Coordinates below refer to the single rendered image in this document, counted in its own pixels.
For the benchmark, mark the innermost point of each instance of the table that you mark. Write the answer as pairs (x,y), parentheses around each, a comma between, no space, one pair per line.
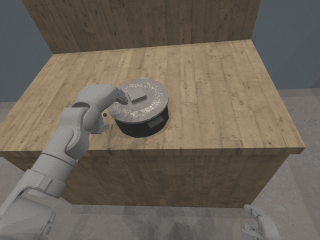
(228,130)

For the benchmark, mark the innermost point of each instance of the left robot upper arm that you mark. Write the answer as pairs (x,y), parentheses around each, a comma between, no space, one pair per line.
(26,220)

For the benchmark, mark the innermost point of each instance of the robot left hand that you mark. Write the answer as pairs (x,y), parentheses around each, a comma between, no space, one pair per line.
(103,96)

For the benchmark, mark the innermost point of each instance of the knob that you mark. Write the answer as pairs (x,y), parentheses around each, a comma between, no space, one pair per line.
(136,95)

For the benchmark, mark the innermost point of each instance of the lid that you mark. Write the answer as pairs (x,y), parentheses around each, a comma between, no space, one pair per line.
(144,110)

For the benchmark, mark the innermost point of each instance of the pot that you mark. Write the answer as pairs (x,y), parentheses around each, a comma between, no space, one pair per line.
(145,129)

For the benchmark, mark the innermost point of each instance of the left robot forearm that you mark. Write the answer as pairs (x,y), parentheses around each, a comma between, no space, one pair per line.
(67,145)

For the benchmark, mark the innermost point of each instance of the robot right hand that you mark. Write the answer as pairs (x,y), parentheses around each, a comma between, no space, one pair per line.
(266,227)

